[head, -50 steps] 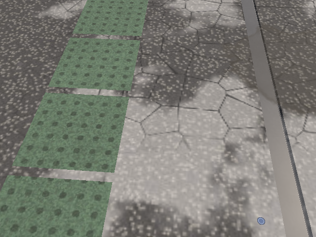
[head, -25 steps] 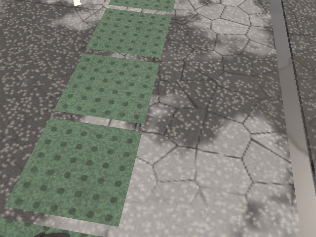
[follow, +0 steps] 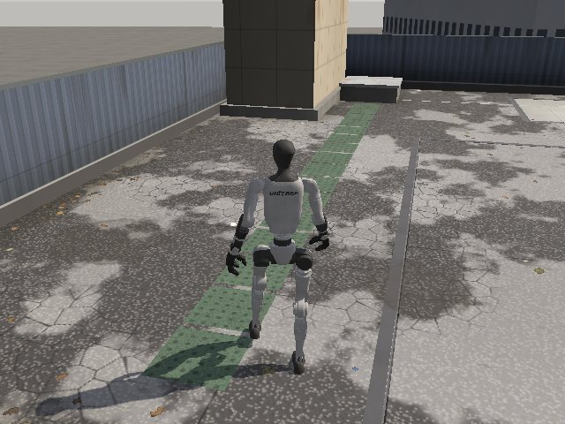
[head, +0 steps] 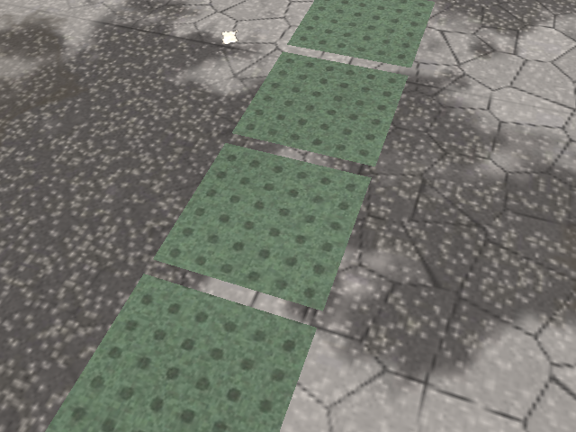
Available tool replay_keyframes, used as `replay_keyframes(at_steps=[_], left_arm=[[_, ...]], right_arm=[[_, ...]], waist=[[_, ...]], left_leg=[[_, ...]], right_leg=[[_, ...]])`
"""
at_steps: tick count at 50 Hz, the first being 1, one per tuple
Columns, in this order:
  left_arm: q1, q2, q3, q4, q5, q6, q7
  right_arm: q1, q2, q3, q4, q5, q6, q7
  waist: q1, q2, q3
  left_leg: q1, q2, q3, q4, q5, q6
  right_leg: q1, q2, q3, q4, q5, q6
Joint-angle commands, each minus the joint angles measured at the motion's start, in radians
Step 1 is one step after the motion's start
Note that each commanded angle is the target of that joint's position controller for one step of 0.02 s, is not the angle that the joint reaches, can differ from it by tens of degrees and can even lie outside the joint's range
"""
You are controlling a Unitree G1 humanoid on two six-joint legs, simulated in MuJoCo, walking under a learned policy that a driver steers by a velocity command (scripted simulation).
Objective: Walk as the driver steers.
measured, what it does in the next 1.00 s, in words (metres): walks ahead: left foot, then right foot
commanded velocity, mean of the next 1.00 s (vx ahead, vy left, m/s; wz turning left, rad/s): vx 0.50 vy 0.00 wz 0.00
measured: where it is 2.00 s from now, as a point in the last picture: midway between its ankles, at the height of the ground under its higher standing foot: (371, 207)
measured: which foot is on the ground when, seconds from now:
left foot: up 0.00-0.12, down 0.14-0.70, up 0.72-1.00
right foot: down 0.00-0.16, up 0.18-0.66, down 0.68-1.00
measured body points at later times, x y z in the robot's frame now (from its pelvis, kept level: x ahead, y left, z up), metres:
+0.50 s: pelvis +0.28 +0.05 +0.00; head +0.30 +0.05 +0.45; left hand +0.46 +0.30 -0.10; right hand +0.30 -0.23 -0.12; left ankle +0.23 +0.14 -0.75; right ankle +0.45 -0.13 -0.69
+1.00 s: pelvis +0.55 -0.02 +0.00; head +0.57 -0.03 +0.45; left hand +0.58 +0.26 -0.12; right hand +0.72 -0.28 -0.10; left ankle +0.71 +0.17 -0.68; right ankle +0.52 -0.10 -0.75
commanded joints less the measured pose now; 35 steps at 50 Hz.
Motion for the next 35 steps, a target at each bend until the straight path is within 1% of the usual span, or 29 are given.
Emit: replay_keyframes(at_steps=[1, 3, 4, 5, 6, 7, 8, 9, 10, 11, 12, 13, 14, 16, 17, 19, 20, 22, 24, 26, 28, 30, 31, 32, 33, 34, 35], left_arm=[[0.033, 0.178, 0.042, -0.025, -0.007, 0.001, 0.008], [0.041, 0.187, 0.046, -0.01, -0.01, 0.013, 0.013], [0.037, 0.195, 0.05, -0.006, -0.01, 0.019, 0.015], [0.024, 0.205, 0.053, -0.006, -0.009, 0.023, 0.018], [0.003, 0.209, 0.053, -0.008, -0.01, 0.028, 0.021], [-0.001, 0.185, 0.043, -0.015, -0.003, 0.03, 0.023], [0.01, 0.124, 0.018, -0.043, 0.029, 0.026, 0.025], [0.144, 0.029, -0.009, -0.045, 0.011, 0.003, 0.013], [0.064, 0.146, 0.016, -0.035, -0.01, -0.014, 0.005], [-0.038, 0.178, 0.026, -0.067, -0.026, -0.025, -0.001], [-0.087, 0.161, 0.024, -0.074, -0.019, -0.027, 0.003], [-0.105, 0.152, 0.028, -0.076, -0.003, -0.024, 0.006], [-0.081, 0.138, 0.029, -0.071, 0.0, -0.015, 0.005], [-0.054, 0.1, 0.023, -0.06, 0.001, 0.005, 0.008], [-0.072, 0.093, 0.021, -0.066, 0.005, 0.013, 0.011], [-0.142, 0.086, 0.019, -0.09, 0.013, 0.016, 0.013], [-0.174, 0.081, 0.017, -0.098, 0.015, 0.014, 0.011], [-0.239, 0.069, 0.012, -0.112, 0.013, 0.007, 0.004], [-0.31, 0.059, 0.006, -0.129, 0.009, 0.0, -0.003], [-0.368, 0.061, 0.004, -0.149, 0.003, -0.004, -0.012], [-0.409, 0.071, 0.005, -0.169, -0.001, -0.008, -0.022], [-0.413, 0.086, 0.009, -0.18, 0.0, -0.013, -0.032], [-0.391, 0.098, 0.013, -0.176, 0.0, -0.015, -0.035], [-0.337, 0.115, 0.022, -0.162, 0.002, -0.017, -0.034], [-0.214, 0.147, 0.042, -0.123, 0.005, -0.018, -0.029], [-0.042, 0.206, 0.066, -0.079, 0.012, -0.016, -0.019], [0.067, 0.312, 0.092, -0.061, 0.023, -0.009, -0.013]], right_arm=[[-0.132, -0.048, -0.007, -0.102, 0.008, -0.023, 0.015], [-0.151, -0.061, -0.011, -0.117, 0.008, -0.028, 0.026], [-0.138, -0.071, -0.014, -0.116, 0.008, -0.03, 0.029], [-0.097, -0.088, -0.022, -0.107, 0.005, -0.031, 0.029], [-0.002, -0.113, -0.036, -0.081, 0.001, -0.031, 0.025], [0.152, -0.163, -0.06, -0.037, -0.003, -0.03, 0.016], [0.333, -0.24, -0.078, -0.008, -0.014, -0.023, 0.003], [0.336, -0.276, -0.081, 0.009, -0.012, -0.021, 0.012], [0.318, -0.177, -0.058, -0.001, 0.001, -0.018, 0.012], [0.249, -0.148, -0.046, -0.006, 0.002, -0.018, 0.008], [0.188, -0.14, -0.041, -0.011, -0.006, -0.017, 0.008], [0.146, -0.118, -0.035, -0.013, -0.013, -0.019, 0.012], [0.126, -0.103, -0.03, -0.012, -0.021, -0.023, 0.013], [0.122, -0.103, -0.032, 0.002, -0.011, -0.036, 0.015], [0.126, -0.113, -0.035, 0.013, -0.009, -0.04, 0.014], [0.149, -0.135, -0.041, 0.034, -0.009, -0.04, 0.005], [0.16, -0.139, -0.042, 0.043, -0.009, -0.038, 0.001], [0.18, -0.147, -0.043, 0.059, -0.006, -0.032, -0.005], [0.215, -0.162, -0.045, 0.081, 0.0, -0.028, -0.009], [0.257, -0.172, -0.048, 0.107, 0.006, -0.021, -0.011], [0.281, -0.176, -0.05, 0.13, 0.009, -0.01, -0.013], [0.282, -0.184, -0.055, 0.145, 0.012, 0.0, -0.018], [0.276, -0.189, -0.057, 0.15, 0.013, 0.006, -0.021], [0.259, -0.197, -0.059, 0.15, 0.013, 0.011, -0.023], [0.245, -0.187, -0.054, 0.149, 0.012, 0.017, -0.026], [0.252, -0.149, -0.037, 0.135, -0.001, 0.019, -0.029], [0.363, -0.046, -0.003, 0.109, -0.01, 0.0, -0.021]], waist=[[0.009, -0.103, 0.042], [-0.002, -0.11, 0.046], [-0.017, -0.117, 0.037], [-0.045, -0.127, 0.011], [-0.105, -0.128, -0.048], [-0.173, -0.106, -0.157], [-0.225, 0.038, -0.319], [-0.145, 0.294, -0.419], [-0.188, 0.157, -0.341], [-0.181, 0.1, -0.195], [-0.152, 0.014, -0.12], [-0.124, 0.0, -0.068], [-0.092, 0.024, -0.063], [-0.067, 0.035, -0.056], [-0.064, 0.031, -0.039], [-0.075, 0.014, -0.009], [-0.084, 0.009, 0.0], [-0.106, 0.01, 0.015], [-0.133, 0.008, 0.027], [-0.156, 0.008, 0.039], [-0.161, 0.012, 0.05], [-0.147, 0.022, 0.046], [-0.131, 0.031, 0.033], [-0.096, 0.042, 0.0], [-0.032, 0.032, -0.074], [0.032, -0.013, -0.208], [0.009, -0.242, -0.357]], left_leg=[[0.03, -0.034, 0.028, -0.084, 0.04, 0.012], [0.025, -0.041, 0.024, -0.12, -0.028, 0.037], [0.053, -0.049, 0.028, -0.134, -0.065, 0.051], [0.123, -0.069, 0.045, -0.146, -0.099, 0.067], [0.267, -0.099, 0.075, -0.174, -0.094, 0.091], [0.508, -0.081, 0.062, -0.162, -0.058, 0.127], [0.819, 0.13, -0.182, -0.121, -0.005, 0.194], [1.072, 0.304, -0.643, -0.255, -0.228, 0.349], [1.02, 0.269, -0.637, -0.312, -0.376, 0.312], [0.884, 0.234, -0.488, -0.336, -0.345, 0.273], [0.746, 0.194, -0.392, -0.363, -0.241, 0.257], [0.642, 0.161, -0.321, -0.393, -0.145, 0.252], [0.578, 0.14, -0.275, -0.422, -0.091, 0.249], [0.514, 0.125, -0.212, -0.469, -0.033, 0.262], [0.494, 0.123, -0.183, -0.487, -0.012, 0.267], [0.491, 0.118, -0.14, -0.512, 0.014, 0.269], [0.496, 0.107, -0.114, -0.517, 0.016, 0.26], [0.495, 0.08, -0.061, -0.523, 0.017, 0.234], [0.505, 0.073, -0.032, -0.523, -0.005, 0.22], [0.55, 0.093, -0.035, -0.51, -0.025, 0.218], [0.624, 0.125, -0.045, -0.48, -0.011, 0.211], [0.689, 0.155, -0.057, -0.435, 0.042, 0.195], [0.711, 0.161, -0.059, -0.405, 0.1, 0.185], [0.718, 0.151, -0.046, -0.34, 0.233, 0.171], [0.694, 0.107, -0.009, -0.197, 0.366, 0.148], [0.559, 0.054, 0.033, 0.04, 0.269, 0.114], [0.146, -0.104, 0.085, 0.436, -0.142, 0.033]], right_leg=[[-0.01, -0.275, 0.129, -0.051, 0.302, -0.141], [0.059, -0.307, 0.141, -0.01, 0.351, -0.127], [0.083, -0.316, 0.143, 0.018, 0.401, -0.118], [0.095, -0.313, 0.135, 0.069, 0.521, -0.107], [0.082, -0.286, 0.105, 0.179, 0.676, -0.088], [-0.003, -0.235, 0.067, 0.365, 0.687, -0.059], [-0.223, -0.16, 0.02, 0.698, 0.336, -0.022], [-0.585, 0.003, 0.072, 0.978, -0.342, 0.023], [-0.697, -0.06, 0.153, 1.064, -0.347, 0.016], [-0.741, -0.105, 0.123, 1.053, -0.25, 0.008], [-0.708, -0.149, 0.097, 1.008, -0.163, 0.014], [-0.674, -0.174, 0.091, 0.953, -0.111, 0.023], [-0.615, -0.195, 0.098, 0.927, -0.076, 0.03], [-0.575, -0.203, 0.087, 0.875, -0.05, 0.048], [-0.589, -0.207, 0.083, 0.843, -0.023, 0.058], [-0.639, -0.213, 0.08, 0.742, 0.072, 0.076], [-0.647, -0.211, 0.077, 0.678, 0.133, 0.079], [-0.625, -0.194, 0.061, 0.544, 0.248, 0.078], [-0.587, -0.171, 0.041, 0.435, 0.324, 0.075], [-0.582, -0.156, 0.036, 0.375, 0.339, 0.069], [-0.603, -0.148, 0.043, 0.329, 0.3, 0.052], [-0.594, -0.14, 0.045, 0.294, 0.227, 0.025], [-0.556, -0.129, 0.035, 0.283, 0.189, 0.012], [-0.468, -0.104, 0.01, 0.267, 0.162, -0.005], [-0.295, -0.073, -0.02, 0.244, 0.169, -0.031], [-0.015, -0.151, 0.057, 0.286, 0.209, -0.079], [0.385, -0.403, 0.494, 0.25, 0.077, -0.239]])
Keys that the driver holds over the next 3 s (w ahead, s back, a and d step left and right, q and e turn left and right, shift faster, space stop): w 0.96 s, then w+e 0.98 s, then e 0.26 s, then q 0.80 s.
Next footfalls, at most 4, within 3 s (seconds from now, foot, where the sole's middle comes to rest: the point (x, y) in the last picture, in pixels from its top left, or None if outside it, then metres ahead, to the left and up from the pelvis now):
0.14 left None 0.27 0.14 -0.78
0.68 right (375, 401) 0.56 -0.10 -0.78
1.20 left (284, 287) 0.85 0.13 -0.78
1.72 right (404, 235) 1.05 -0.19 -0.78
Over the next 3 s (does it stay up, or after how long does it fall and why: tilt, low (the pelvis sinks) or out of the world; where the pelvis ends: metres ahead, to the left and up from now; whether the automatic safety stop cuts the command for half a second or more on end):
stays up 1.26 -0.17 -0.01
